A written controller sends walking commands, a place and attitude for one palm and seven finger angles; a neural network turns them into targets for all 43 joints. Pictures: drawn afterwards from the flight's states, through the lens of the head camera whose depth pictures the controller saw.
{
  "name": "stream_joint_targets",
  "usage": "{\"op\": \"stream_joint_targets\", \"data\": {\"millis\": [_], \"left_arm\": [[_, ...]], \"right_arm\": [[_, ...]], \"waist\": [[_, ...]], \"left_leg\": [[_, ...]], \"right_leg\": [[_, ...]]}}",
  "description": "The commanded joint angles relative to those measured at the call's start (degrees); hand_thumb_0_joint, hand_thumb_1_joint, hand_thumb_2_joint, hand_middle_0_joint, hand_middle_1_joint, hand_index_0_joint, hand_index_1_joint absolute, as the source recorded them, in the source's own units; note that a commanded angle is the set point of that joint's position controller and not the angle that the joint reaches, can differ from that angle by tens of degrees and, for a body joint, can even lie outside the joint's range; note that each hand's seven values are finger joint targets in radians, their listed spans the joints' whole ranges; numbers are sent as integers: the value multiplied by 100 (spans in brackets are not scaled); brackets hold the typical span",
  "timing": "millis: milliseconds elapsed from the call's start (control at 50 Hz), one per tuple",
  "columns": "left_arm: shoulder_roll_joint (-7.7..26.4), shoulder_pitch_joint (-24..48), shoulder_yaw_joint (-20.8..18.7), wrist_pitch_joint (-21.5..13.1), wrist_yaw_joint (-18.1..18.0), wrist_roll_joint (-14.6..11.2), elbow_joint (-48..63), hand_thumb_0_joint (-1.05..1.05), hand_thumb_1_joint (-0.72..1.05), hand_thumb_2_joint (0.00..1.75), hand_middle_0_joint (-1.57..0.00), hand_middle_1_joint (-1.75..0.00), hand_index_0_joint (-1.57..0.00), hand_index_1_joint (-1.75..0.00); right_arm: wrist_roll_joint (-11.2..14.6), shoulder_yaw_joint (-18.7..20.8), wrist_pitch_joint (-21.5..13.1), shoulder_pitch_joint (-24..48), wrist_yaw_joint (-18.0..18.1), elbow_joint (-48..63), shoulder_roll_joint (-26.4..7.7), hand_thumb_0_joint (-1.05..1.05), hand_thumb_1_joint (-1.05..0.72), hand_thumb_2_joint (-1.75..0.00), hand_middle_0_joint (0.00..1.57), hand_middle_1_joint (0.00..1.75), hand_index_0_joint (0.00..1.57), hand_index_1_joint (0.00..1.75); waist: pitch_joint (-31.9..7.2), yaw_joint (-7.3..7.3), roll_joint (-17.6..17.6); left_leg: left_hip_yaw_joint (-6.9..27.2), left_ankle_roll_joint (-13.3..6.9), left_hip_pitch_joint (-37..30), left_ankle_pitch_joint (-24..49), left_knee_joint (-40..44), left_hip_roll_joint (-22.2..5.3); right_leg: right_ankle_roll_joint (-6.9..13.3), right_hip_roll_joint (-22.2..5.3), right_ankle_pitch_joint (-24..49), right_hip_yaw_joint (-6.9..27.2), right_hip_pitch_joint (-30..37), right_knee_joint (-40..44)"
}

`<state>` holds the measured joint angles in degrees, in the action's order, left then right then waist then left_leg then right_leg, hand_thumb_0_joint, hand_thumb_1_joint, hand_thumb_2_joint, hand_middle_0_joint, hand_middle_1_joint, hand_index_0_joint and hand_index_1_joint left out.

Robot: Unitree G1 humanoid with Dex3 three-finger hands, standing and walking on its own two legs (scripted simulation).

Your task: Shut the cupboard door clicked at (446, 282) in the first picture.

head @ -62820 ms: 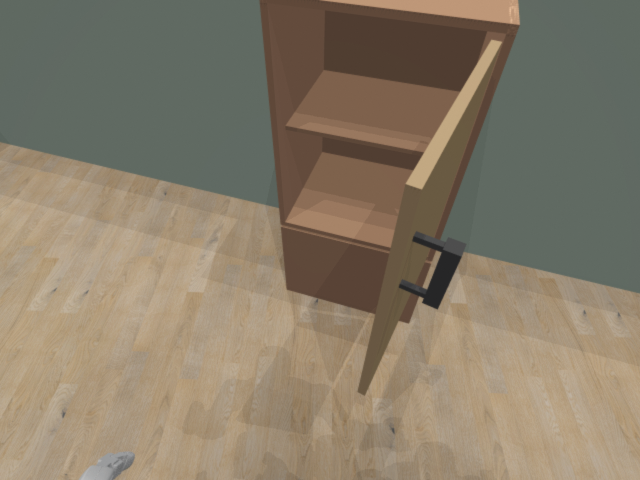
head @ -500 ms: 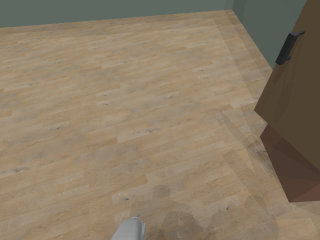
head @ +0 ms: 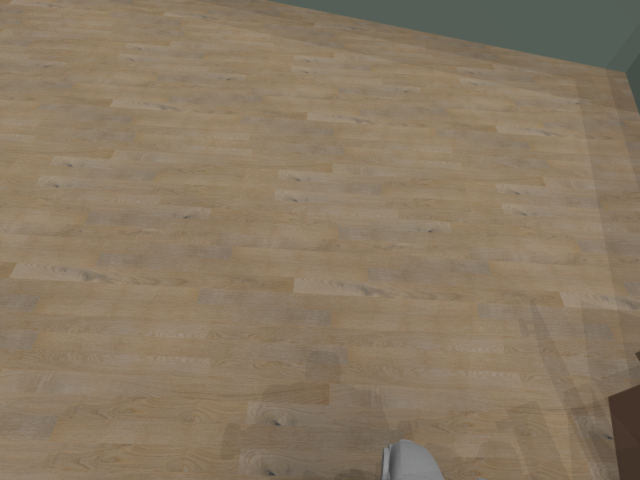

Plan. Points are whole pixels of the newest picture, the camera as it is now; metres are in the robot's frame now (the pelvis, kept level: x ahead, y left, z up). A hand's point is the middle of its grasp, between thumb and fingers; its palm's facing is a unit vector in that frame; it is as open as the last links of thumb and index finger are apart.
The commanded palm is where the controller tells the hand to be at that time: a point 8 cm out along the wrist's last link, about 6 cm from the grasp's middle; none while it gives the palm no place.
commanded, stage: turn to face it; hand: left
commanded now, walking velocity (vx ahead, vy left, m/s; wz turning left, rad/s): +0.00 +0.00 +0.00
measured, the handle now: out of the picture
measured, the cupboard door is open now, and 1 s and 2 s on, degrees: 23 23 23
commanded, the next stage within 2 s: none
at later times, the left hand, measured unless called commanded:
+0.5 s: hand (236, 415) +0.22 +0.14 -0.17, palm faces -0.09 -0.97 -0.22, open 7.2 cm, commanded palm none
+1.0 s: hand (223, 331) +0.34 +0.18 -0.16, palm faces -0.38 -0.89 -0.24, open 7.4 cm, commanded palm none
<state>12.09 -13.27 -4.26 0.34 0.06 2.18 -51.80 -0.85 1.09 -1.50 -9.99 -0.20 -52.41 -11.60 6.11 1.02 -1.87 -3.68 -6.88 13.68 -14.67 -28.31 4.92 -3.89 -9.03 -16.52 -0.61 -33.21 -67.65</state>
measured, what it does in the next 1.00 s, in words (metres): walks ahead, turning right: right foot, then left foot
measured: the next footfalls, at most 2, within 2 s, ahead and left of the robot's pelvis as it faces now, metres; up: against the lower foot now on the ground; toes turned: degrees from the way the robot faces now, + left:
right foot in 0.30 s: +0.22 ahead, -0.14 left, +0.00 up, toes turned -6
left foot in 0.70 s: +0.26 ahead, +0.11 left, +0.00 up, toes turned -15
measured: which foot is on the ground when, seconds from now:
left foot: down 0.00-0.32, up 0.34-0.68, down 0.70-1.00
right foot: up 0.00-0.28, down 0.30-0.70, up 0.72-1.00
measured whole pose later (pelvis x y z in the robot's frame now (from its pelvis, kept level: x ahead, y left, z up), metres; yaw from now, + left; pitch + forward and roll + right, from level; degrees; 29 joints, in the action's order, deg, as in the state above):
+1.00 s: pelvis +0.17 +0.02 +0.01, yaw -27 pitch +0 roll -2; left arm 15.9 -10.9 -6.0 5.1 1.9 1.6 -50.7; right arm -1.4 1.3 0.9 -11.0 1.4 -51.0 -10.9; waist 4.3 0.9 -0.6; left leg -10.3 -0.2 12.1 -15.1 -27.9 -6.7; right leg -3.3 -2.2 -23.4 -1.9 -25.3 -55.3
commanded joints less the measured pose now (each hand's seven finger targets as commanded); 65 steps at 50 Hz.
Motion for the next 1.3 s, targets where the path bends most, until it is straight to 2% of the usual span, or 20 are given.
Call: {"op": "stream_joint_targets", "data": {"millis": [0, 200, 260, 280, 300, 320, 400, 580, 640, 660, 680, 700, 760, 820, 1040, 1080, 1100, 1120, 1140, 1280], "left_arm": [[420, -253, -120, 6, 15, -32, 298, 0, 90, 90, -20, -30, -20, -30], [120, 382, 145, -25, -50, -94, 186, 0, 90, 90, -20, -30, -20, -30], [412, -551, 23, -71, -44, -69, -12, 0, 90, 90, -20, -30, -20, -30], [664, -1045, -63, -111, -71, -33, -161, 0, 90, 90, -20, -30, -20, -30], [1040, -1494, -142, -175, -108, -21, -300, 0, 90, 90, -20, -30, -20, -30], [1063, -1426, -100, -160, -153, -133, -269, 0, 90, 90, -20, -30, -20, -30], [686, -90, -99, -33, -256, -107, 145, 0, 90, 90, -20, -30, -20, -30], [923, -141, -270, 43, -88, -37, 177, 0, 90, 90, -20, -30, -20, -30], [901, 186, -277, 118, -61, -102, 315, 0, 90, 90, -20, -30, -20, -30], [635, 130, -225, 138, -48, -146, 393, 0, 90, 90, -20, -30, -20, -30], [386, 86, -177, 149, 9, -184, 504, 0, 90, 90, -20, -30, -20, -30], [613, 318, -195, 177, 18, -111, 559, 0, 90, 90, -20, -30, -20, -30], [743, -60, -311, 272, 145, -44, 343, 0, 90, 90, -20, -30, -20, -30], [595, -66, -253, 322, 194, -90, 384, 0, 90, 90, -20, -30, -20, -30], [540, 313, -117, 208, 210, -100, 599, 0, 90, 90, -20, -30, -20, -30], [891, -308, -192, 123, 172, -76, 406, 0, 90, 90, -20, -30, -20, -30], [1520, -623, -304, 43, 95, -16, 319, 0, 90, 90, -20, -30, -20, -30], [1746, -809, -318, 60, 19, -104, 227, 0, 90, 90, -20, -30, -20, -30], [1658, -746, -283, 65, -32, -121, 255, 0, 90, 90, -20, -30, -20, -30], [1178, 277, -199, 74, -69, -79, 584, 0, 90, 90, -20, -30, -20, -30]], "right_arm": [[9, 311, -140, -526, 109, 131, -877, 0, -90, -90, 20, 30, 20, 30], [-87, 202, -89, -1260, 315, -514, -503, 0, -90, -90, 20, 30, 20, 30], [10, 254, -17, -1077, 338, -477, -651, 0, -90, -90, 20, 30, 20, 30], [67, 267, -11, -1049, 329, -424, -576, 0, -90, -90, 20, 30, 20, 30], [103, 272, -38, -1125, 292, -297, -378, 0, -90, -90, 20, 30, 20, 30], [96, 251, 57, -1081, 324, -234, -439, 0, -90, -90, 20, 30, 20, 30], [44, 207, 249, -550, 224, -150, -263, 0, -90, -90, 20, 30, 20, 30], [62, 254, 247, -245, 217, 233, -246, 0, -90, -90, 20, 30, 20, 30], [80, 280, 157, -670, 259, 180, -448, 0, -90, -90, 20, 30, 20, 30], [45, 339, 97, -714, 280, 182, -778, 0, -90, -90, 20, 30, 20, 30], [-53, 441, 76, -731, 288, 306, -1341, 0, -90, -90, 20, 30, 20, 30], [-85, 436, 126, -656, 305, 345, -1393, 0, -90, -90, 20, 30, 20, 30], [-87, 279, 108, 228, 316, 649, -977, 0, -90, -90, 20, 30, 20, 30], [-92, 278, 121, 85, 302, 605, -925, 0, -90, -90, 20, 30, 20, 30], [-71, 474, 173, -410, 187, 344, -1292, 0, -90, -90, 20, 30, 20, 30], [-4, 470, 192, -276, 135, 401, -1202, 0, -90, -90, 20, 30, 20, 30], [31, 360, 210, -156, 109, 599, -727, 0, -90, -90, 20, 30, 20, 30], [5, 300, 274, 150, 144, 770, -716, 0, -90, -90, 20, 30, 20, 30], [30, 287, 336, 81, 166, 731, -769, 0, -90, -90, 20, 30, 20, 30], [-13, 329, 380, -164, 107, 427, -707, 0, -90, -90, 20, 30, 20, 30]], "waist": [[-412, -70, 670], [-315, -204, 817], [-589, 241, 410], [-927, 409, -130], [-1457, 415, -1236], [-1549, 338, -1237], [-851, -106, 2], [-1060, -50, -751], [-1103, -365, -683], [-1157, -364, 357], [-998, -400, 2008], [-714, -444, 1570], [-385, 43, 1073], [-520, 20, 1146], [-929, -210, 1395], [-1173, 146, 740], [-1178, 330, -1109], [-1074, 442, -1491], [-994, 330, -1039], [-814, -94, -531]], "left_leg": [[1462, -234, -472, 2240, 1372, -1500], [553, 8, -1407, 4877, 472, -1727], [370, 216, -1029, 4706, -810, -1704], [177, 447, -248, 3411, -1940, -1255], [-287, 768, 957, -928, -3622, -242], [399, 816, 1228, -2243, -4275, -222], [609, 885, 1205, -1299, -3947, -754], [376, 978, 626, -895, -1423, -525], [374, 952, -747, 39, 91, -559], [1129, 756, -1325, -48, 807, -1299], [2581, 176, -1336, 357, 1387, -2810], [2631, -238, -689, 876, 1389, -3239], [1433, -127, -26, 1071, 1265, -2552], [591, -7, -492, 1698, 1049, -2204], [-146, 128, -873, 2547, 97, -2519], [-552, 629, -80, 1618, -1021, -2142], [-863, 991, 1404, -1112, -2275, -1363], [-300, 1079, 2056, -2353, -3342, -925], [240, 1031, 2122, -1967, -3849, -1061], [249, 1197, 1553, -665, -3219, -966]], "right_leg": [[-151, 149, 610, 50, -381, 332], [441, 724, 718, -188, 736, 2877], [579, 869, 1464, -146, 2109, 3754], [883, 314, 3551, 587, 3093, 3864], [1686, -1095, 6380, 2352, 4100, 4040], [2195, -1430, 6228, 2790, 3971, 4392], [1777, -583, 3150, 1800, 2210, 4846], [1436, -82, 2317, 2104, 2023, 4578], [980, 231, 1444, 1988, 1082, 4164], [709, 790, 405, 1580, 383, 3589], [368, 1476, -1542, 588, -266, 2205], [285, 1160, -1833, 455, -107, 1128], [141, 880, -1063, 326, 29, -41], [32, 825, -687, 110, 45, 119], [276, 867, -373, -508, 1417, 3100], [468, 609, 1076, -186, 2763, 4452], [955, -750, 2765, 1638, 3657, 4826], [1518, -1355, 4354, 2352, 3428, 4648], [1717, -1344, 3603, 2063, 3137, 4721], [1374, -304, 1910, 1401, 2243, 4786]]}}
